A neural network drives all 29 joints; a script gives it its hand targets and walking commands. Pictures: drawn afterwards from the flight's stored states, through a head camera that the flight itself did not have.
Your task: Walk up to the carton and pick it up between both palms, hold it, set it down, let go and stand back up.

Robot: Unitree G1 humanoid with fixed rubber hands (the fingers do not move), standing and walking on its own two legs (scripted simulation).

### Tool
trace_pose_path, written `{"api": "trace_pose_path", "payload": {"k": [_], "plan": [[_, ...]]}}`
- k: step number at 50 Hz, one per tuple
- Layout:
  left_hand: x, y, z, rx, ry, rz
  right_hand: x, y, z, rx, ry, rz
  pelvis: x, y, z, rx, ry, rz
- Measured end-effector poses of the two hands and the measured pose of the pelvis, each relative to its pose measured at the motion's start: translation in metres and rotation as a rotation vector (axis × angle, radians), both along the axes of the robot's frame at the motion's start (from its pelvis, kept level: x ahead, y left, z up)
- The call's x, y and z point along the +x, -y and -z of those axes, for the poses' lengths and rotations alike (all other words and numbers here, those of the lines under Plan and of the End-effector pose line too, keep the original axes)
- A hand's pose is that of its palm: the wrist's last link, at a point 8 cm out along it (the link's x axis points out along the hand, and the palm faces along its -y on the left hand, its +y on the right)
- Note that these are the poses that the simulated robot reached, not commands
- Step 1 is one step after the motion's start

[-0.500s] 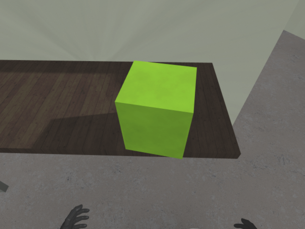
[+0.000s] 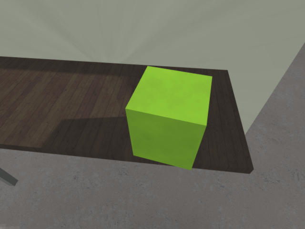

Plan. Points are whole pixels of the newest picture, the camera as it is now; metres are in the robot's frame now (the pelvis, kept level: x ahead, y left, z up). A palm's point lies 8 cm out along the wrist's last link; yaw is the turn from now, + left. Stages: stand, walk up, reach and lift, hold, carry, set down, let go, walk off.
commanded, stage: walk up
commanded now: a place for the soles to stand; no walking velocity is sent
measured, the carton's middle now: (169, 119) +0.45 -0.04 +0.00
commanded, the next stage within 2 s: reach and lift in 0.94 s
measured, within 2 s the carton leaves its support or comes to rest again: neither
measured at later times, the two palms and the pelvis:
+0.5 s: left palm out of the picture +0.11 +0.26 -0.11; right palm out of the picture +0.12 -0.25 -0.11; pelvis +0.03 +0.00 -0.01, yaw +1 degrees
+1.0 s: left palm out of the picture +0.09 +0.26 -0.11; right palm out of the picture +0.11 -0.26 -0.12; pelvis +0.01 -0.01 -0.01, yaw +0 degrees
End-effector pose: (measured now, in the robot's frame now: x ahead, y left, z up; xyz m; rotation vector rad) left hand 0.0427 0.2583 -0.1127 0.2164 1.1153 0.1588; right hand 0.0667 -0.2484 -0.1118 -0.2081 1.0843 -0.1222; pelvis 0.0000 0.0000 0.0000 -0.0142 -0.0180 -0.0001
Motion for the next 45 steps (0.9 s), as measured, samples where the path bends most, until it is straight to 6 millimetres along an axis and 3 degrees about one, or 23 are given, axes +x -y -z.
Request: {"api": "trace_pose_path", "payload": {"k": [12, 22, 31, 45], "plan": [[0.041, 0.001, -0.002, -0.001, 0.070, 0.006, 0.045, -0.002, 0.000, -0.016, 0.057, -0.036, 0.017, -0.002, 0.005, -0.004, 0.011, -0.022], [0.062, -0.003, 0.000, 0.000, 0.106, 0.014, 0.058, -0.002, -0.005, -0.026, 0.082, -0.036, 0.024, -0.003, 0.008, -0.003, 0.019, -0.026], [0.063, 0.001, -0.001, 0.004, 0.099, 0.016, 0.051, 0.006, -0.001, -0.032, 0.049, -0.025, 0.024, 0.001, 0.008, -0.005, 0.024, -0.032], [0.042, -0.004, 0.002, 0.015, 0.054, -0.010, 0.047, -0.001, 0.002, -0.011, 0.052, -0.037, 0.018, 0.001, 0.008, 0.001, 0.039, -0.028]]}}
